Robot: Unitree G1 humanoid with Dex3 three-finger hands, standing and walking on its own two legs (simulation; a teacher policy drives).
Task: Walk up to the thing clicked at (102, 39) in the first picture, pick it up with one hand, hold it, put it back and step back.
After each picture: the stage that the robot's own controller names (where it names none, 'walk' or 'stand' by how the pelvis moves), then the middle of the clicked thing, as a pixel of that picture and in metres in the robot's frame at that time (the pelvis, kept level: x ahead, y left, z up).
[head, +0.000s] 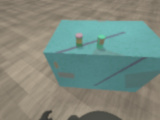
stand; (100, 41) +0.70 -0.06 +0.05
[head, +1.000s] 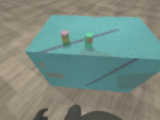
walk; (88, 40) +0.63 +0.07 +0.08
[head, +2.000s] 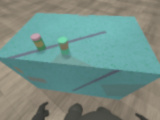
stand; (64, 46) +0.50 +0.23 +0.09
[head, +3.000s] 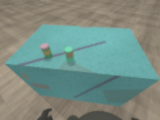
stand; (69, 54) +0.51 +0.20 +0.05
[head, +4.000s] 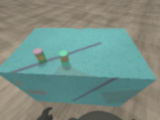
stand; (64, 58) +0.46 +0.22 +0.05
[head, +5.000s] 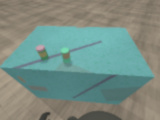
stand; (65, 55) +0.50 +0.22 +0.05
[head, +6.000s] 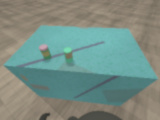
stand; (68, 55) +0.50 +0.20 +0.05
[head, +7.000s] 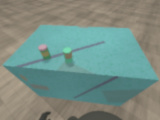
stand; (68, 55) +0.50 +0.20 +0.05
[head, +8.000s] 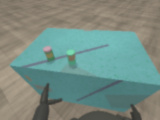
rise first; (71, 57) +0.49 +0.19 +0.05
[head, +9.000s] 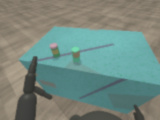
go down; (75, 54) +0.52 +0.18 +0.06
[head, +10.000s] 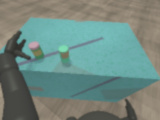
go down; (64, 54) +0.48 +0.18 +0.07
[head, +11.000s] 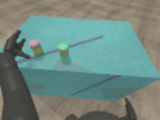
approach; (64, 52) +0.49 +0.18 +0.07
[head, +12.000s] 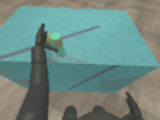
close in; (57, 43) +0.52 +0.20 +0.11
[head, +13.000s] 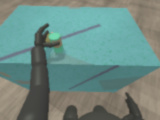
lift; (56, 43) +0.51 +0.19 +0.12
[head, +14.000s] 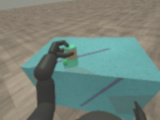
lift; (71, 55) +0.33 +0.13 +0.26
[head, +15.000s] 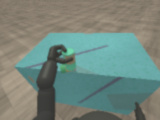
hold; (69, 59) +0.34 +0.14 +0.21
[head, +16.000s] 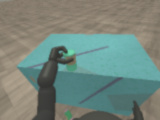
hold; (70, 60) +0.34 +0.14 +0.20
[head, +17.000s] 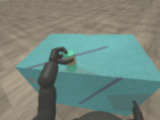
hold; (70, 61) +0.34 +0.14 +0.20
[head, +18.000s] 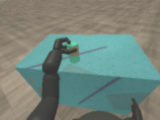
crouch; (73, 52) +0.38 +0.12 +0.23
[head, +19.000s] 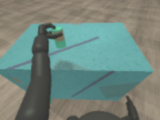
lower; (59, 38) +0.50 +0.18 +0.22
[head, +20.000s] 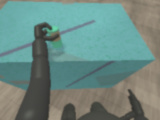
lower; (55, 37) +0.54 +0.18 +0.13
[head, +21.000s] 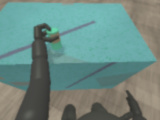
lower; (54, 39) +0.53 +0.18 +0.12
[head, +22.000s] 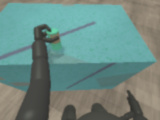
lower; (54, 39) +0.53 +0.18 +0.12
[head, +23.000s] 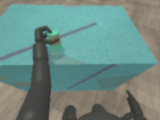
lower; (55, 41) +0.52 +0.19 +0.12
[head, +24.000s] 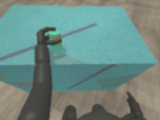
open; (56, 41) +0.52 +0.18 +0.12
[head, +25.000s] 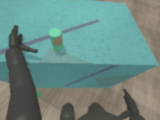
sink last; (56, 40) +0.50 +0.18 +0.11
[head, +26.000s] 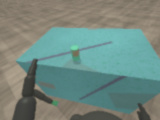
sink last; (75, 53) +0.52 +0.18 +0.09
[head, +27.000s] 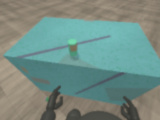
stand; (72, 47) +0.52 +0.17 +0.10
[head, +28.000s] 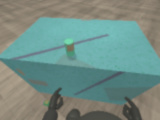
stand; (69, 47) +0.51 +0.18 +0.12
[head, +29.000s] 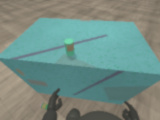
stand; (69, 47) +0.51 +0.18 +0.12
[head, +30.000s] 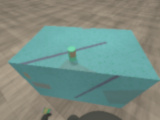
stand; (72, 54) +0.52 +0.18 +0.06
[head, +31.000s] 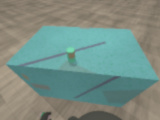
stand; (71, 55) +0.51 +0.18 +0.05
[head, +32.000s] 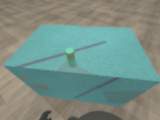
stand; (70, 55) +0.49 +0.18 +0.05
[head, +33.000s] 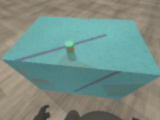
walk; (70, 49) +0.52 +0.19 +0.06
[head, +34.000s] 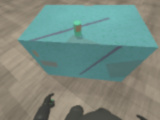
walk; (77, 28) +0.73 +0.16 +0.07
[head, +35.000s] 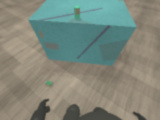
walk; (77, 12) +1.05 +0.22 +0.07
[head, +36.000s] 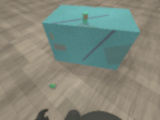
stand; (85, 17) +1.12 +0.15 +0.07
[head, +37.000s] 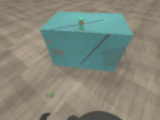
stand; (81, 23) +1.12 +0.16 +0.05
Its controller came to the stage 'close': yes
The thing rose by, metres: 0.19
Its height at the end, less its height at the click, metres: +0.00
